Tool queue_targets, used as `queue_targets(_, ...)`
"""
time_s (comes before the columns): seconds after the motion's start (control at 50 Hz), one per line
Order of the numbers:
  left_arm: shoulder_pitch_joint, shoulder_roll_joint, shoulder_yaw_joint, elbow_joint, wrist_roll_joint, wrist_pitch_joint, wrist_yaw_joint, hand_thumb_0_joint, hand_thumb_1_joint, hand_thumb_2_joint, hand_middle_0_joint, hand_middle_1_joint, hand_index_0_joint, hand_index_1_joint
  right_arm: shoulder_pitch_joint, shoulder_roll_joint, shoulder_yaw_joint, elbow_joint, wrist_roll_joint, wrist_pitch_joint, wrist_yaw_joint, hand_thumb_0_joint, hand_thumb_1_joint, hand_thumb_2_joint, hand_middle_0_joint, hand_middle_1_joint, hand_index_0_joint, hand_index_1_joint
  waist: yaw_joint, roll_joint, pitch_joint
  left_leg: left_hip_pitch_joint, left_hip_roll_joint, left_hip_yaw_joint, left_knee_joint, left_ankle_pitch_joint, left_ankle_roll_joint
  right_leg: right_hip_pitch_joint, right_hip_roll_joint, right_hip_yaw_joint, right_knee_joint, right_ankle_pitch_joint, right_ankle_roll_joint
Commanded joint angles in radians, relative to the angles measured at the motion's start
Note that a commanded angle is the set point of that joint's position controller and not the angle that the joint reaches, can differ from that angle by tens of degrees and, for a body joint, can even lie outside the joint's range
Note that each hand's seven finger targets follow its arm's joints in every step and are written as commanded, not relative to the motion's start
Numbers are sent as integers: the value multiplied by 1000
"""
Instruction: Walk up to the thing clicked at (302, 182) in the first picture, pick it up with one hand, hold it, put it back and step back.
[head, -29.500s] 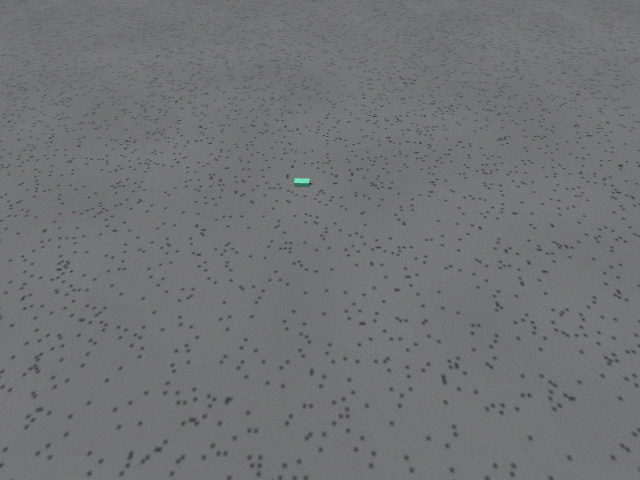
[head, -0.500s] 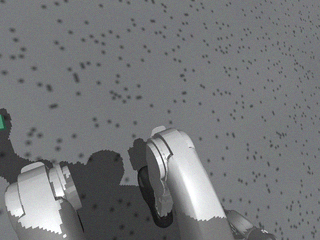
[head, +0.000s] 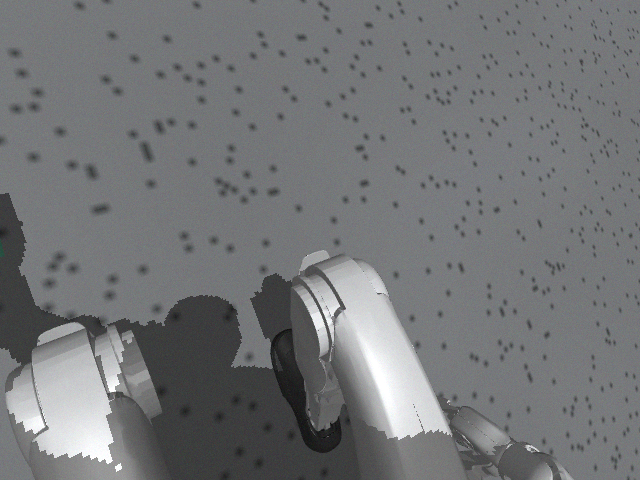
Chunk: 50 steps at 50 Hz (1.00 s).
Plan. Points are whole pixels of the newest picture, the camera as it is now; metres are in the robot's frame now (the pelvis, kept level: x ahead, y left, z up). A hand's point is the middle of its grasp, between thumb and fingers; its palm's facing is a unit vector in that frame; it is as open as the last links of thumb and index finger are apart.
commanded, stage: open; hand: left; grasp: from above
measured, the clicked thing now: out of the picture +0.43 +0.31 -0.28
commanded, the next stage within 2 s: withdraw in 0.34 s
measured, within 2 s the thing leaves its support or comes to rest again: neither
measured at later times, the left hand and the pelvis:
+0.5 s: hand out of the picture +0.41 +0.30 -0.24, palm faces -0.46 -0.12 -0.88, open 12.7 cm; pelvis +0.00 +0.00 +0.00, yaw +0 degrees
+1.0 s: hand out of the picture +0.42 +0.35 -0.09, palm faces -0.46 -0.07 -0.88, open 13.5 cm; pelvis +0.00 +0.00 +0.05, yaw +6 degrees
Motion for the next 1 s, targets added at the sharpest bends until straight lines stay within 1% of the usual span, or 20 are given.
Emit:
queue_targets(0.0, -215, 224, 32, -68, -25, 24, 27, 0, -123, 657, -427, -610, -423, -614, 167, -321, -95, 10, 10, 0, -6, 0, -896, -901, 201, 301, 201, 301, -27, 486, -634, 479, 26, 138, -263, 239, 35, 347, 37, -125, -201, 293, -86)
queue_targets(0.02, -230, 209, 15, -74, -27, 26, 20, 0, -136, 669, -420, -606, -413, -613, 159, -318, -90, -1, 14, -1, -5, 0, -896, -901, 201, 301, 201, 301, -28, 487, -626, 468, 23, 136, -269, 233, 33, 333, 32, -126, -198, 282, -88)
queue_targets(0.04, -205, 255, 53, -60, -33, 28, 17, 0, -138, 671, -417, -611, -410, -617, 177, -324, -92, 13, 13, 2, -4, 0, -895, -900, 201, 301, 201, 301, -22, 488, -626, 474, 25, 134, -267, 233, 34, 342, 33, -127, -196, 282, -88)
queue_targets(0.08, -200, 264, 71, -58, -41, 24, 3, 0, -183, 711, -393, -634, -380, -647, 190, -316, -88, 2, 15, 7, -7, 0, -897, -902, 201, 301, 201, 301, -23, 470, -631, 463, 26, 135, -264, 241, 39, 360, 32, -121, -200, 291, -86)
queue_targets(0.24, -219, 225, 32, -97, -67, -41, -66, 0, -272, 788, -296, -741, -288, -749, 197, -305, -87, -7, 24, 36, -29, 0, -895, -901, 201, 301, 201, 301, -37, 444, -632, 446, 25, 130, -253, 217, 44, 368, 31, -117, -212, 275, -85)
queue_targets(0.3, -212, 222, 14, -114, -51, -75, -69, 0, -276, 796, -279, -772, -276, -775, 197, -294, -67, -8, 18, 49, -33, 0, -895, -901, 201, 301, 201, 301, -40, 450, -629, 463, 26, 128, -244, 232, 41, 374, 32, -125, -204, 285, -85)
queue_targets(0.44, -198, 225, 9, -134, -4, -97, 7, 0, -287, 804, -232, -843, -252, -820, 169, -311, -74, 11, 2, 57, -42, 0, -893, -895, 201, 300, 201, 300, -20, 481, -625, 492, 26, 122, -283, 216, 29, 337, 41, -144, -205, 255, -90)
queue_targets(0.54, -203, 220, 14, -148, 26, -17, 100, 0, -320, 829, -205, -854, -222, -834, 170, -310, -95, 21, 8, 43, -32, 0, -893, -896, 201, 300, 201, 300, -15, 495, -621, 493, 28, 132, -295, 188, 29, 315, 43, -131, -216, 242, -93)
queue_targets(0.6, -280, 205, 45, -187, -12, 59, 138, 0, -360, 855, -176, -875, -191, -857, 177, -299, -113, 12, 17, 21, 2, 0, -895, -897, 201, 300, 201, 300, -13, 553, -657, 528, 33, 128, -298, 218, 21, 287, 28, -124, -198, 281, -92)
queue_targets(0.66, -332, 244, 119, -328, -84, 127, 137, 0, -420, 899, -132, -919, -144, -904, 193, -297, -141, -8, 52, 15, 29, 0, -896, -898, 201, 300, 200, 300, 31, 646, -798, 596, 37, 135, -315, 272, 13, 299, 21, -107, -197, 331, -94)
queue_targets(0.68, -325, 226, 112, -327, -96, 150, 113, 0, -437, 909, -124, -923, -134, -911, 195, -293, -153, -8, 65, 8, 39, 0, -899, -899, 200, 300, 200, 300, 35, 664, -802, 601, 37, 143, -302, 274, 13, 279, 13, -103, -185, 335, -94)
queue_targets(0.7, -315, 244, 154, -423, -130, 163, 92, 0, -434, 911, -129, -914, -135, -905, 200, -296, -178, -7, 79, 8, 43, 0, -896, -899, 200, 300, 200, 300, 82, 716, -890, 641, 33, 150, -330, 299, 8, 291, 7, -99, -190, 339, -98)
queue_targets(0.72, -223, 184, 126, -375, -144, 193, 53, 0, -441, 914, -128, -911, -133, -904, 207, -278, -188, -11, 94, 17, 50, 0, -898, -900, 200, 300, 200, 300, 93, 716, -899, 649, 30, 157, -339, 302, 8, 288, 9, -95, -189, 336, -103)
queue_targets(0.74, -225, 145, 95, -398, -174, 210, 10, 0, -441, 917, -130, -916, -134, -910, 204, -268, -197, 0, 110, 26, 53, 0, -898, -900, 200, 300, 200, 300, 99, 704, -891, 609, 25, 172, -349, 270, 16, 284, 17, -84, -207, 306, -105)
queue_targets(0.78, -190, 114, 70, -504, -209, 246, -92, 0, -429, 911, -152, -895, -151, -895, 199, -269, -236, -13, 155, 55, 42, 0, -896, -900, 200, 300, 200, 300, 151, 701, -962, 614, 16, 187, -403, 262, 18, 290, 17, -66, -243, 281, -114)
queue_targets(0.8, -144, 42, 20, -479, -230, 263, -152, 0, -421, 902, -170, -882, -166, -885, 206, -252, -246, -8, 172, 71, 37, 0, -901, -902, 200, 300, 200, 300, 154, 657, -910, 580, 12, 196, -411, 246, 24, 280, 19, -53, -262, 266, -114)
queue_targets(0.82, -129, -21, -22, -485, -252, 275, -211, 0, -437, 917, -161, -895, -155, -900, 223, -244, -260, -3, 185, 89, 32, 0, -904, -903, 200, 300, 200, 300, 140, 587, -867, 539, 10, 199, -424, 220, 33, 294, 24, -43, -291, 245, -113)
queue_targets(0.92, -108, -149, -173, -595, -299, 248, -488, 0, -396, 909, -172, -903, -172, -903, 295, -247, -301, -29, 234, 176, -24, 0, -897, -899, 200, 300, 200, 300, 66, 310, -755, 496, -3, 183, -481, 217, 59, 372, 11, -25, -379, 271, -103)
queue_targets(0.96, -92, -166, -199, -596, -317, 216, -562, 0, -395, 914, -173, -906, -172, -907, 301, -236, -296, -47, 237, 197, -53, 0, -898, -900, 200, 300, 200, 300, 64, 215, -703, 450, -13, 189, -479, 211, 66, 419, 2, -14, -409, 258, -105)
queue_targets(0.98, -124, -148, -183, -624, -321, 192, -577, 0, -393, 913, -179, -900, -176, -903, 314, -228, -293, -52, 237, 204, -69, 0, -898, -901, 200, 300, 200, 300, 78, 182, -724, 451, -17, 200, -469, 220, 71, 454, -3, -3, -424, 265, -102)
